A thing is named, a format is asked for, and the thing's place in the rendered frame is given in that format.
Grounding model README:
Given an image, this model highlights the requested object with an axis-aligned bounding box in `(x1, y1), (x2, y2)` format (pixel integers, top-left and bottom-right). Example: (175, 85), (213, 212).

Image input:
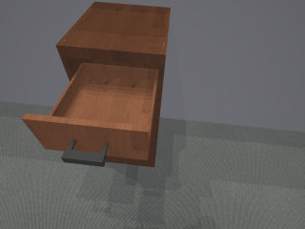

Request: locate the drawer
(21, 62), (159, 160)

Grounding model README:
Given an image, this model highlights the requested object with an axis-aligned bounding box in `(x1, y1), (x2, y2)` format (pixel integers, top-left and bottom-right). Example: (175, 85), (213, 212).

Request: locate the handle
(61, 139), (109, 167)

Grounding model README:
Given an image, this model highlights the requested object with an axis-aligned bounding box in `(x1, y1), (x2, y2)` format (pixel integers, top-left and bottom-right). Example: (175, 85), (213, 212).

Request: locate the cabinet
(55, 1), (171, 167)

